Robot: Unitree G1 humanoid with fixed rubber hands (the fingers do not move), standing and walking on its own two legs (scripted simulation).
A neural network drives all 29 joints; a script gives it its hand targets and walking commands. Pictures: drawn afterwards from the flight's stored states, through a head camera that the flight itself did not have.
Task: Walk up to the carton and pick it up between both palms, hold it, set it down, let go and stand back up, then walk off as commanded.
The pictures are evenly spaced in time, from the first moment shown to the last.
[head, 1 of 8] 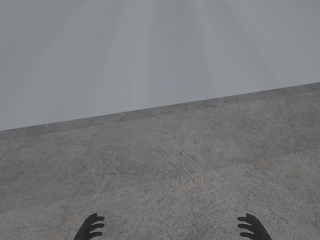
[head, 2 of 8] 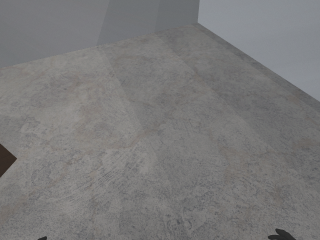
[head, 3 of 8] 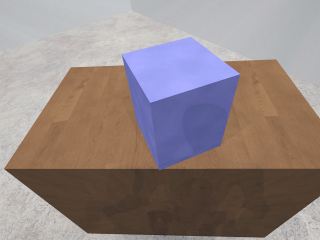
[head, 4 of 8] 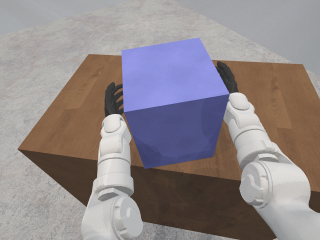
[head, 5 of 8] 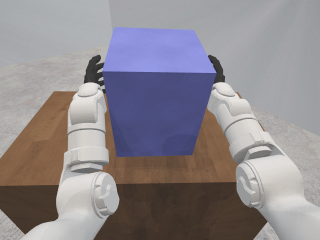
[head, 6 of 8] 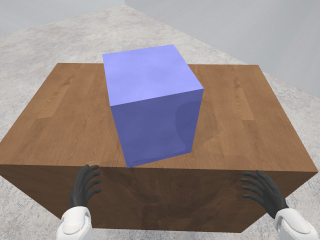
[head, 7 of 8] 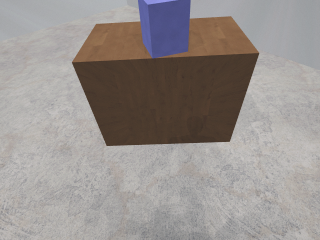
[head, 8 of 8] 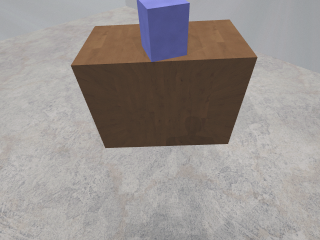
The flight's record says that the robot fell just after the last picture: no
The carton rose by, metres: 0.19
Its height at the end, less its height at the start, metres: +0.00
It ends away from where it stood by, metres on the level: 0.02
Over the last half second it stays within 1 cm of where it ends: yes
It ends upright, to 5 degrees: yes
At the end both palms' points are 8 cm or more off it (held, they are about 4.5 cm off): yes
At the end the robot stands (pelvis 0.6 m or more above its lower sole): yes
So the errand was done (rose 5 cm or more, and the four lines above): yes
